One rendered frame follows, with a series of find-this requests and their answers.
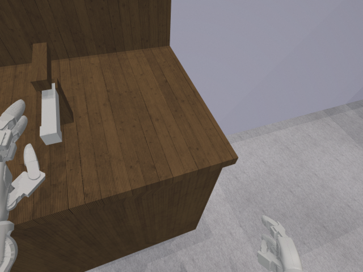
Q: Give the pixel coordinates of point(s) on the tap lever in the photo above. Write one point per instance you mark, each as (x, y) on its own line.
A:
(50, 131)

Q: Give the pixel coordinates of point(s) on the robot left hand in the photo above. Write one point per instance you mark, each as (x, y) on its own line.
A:
(12, 125)

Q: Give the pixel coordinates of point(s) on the robot right hand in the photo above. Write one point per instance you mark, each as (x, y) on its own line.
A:
(283, 254)

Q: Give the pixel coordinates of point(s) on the counter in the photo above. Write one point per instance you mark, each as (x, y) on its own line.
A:
(140, 152)

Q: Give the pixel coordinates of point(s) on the robot left forearm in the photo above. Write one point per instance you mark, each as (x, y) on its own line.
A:
(8, 246)

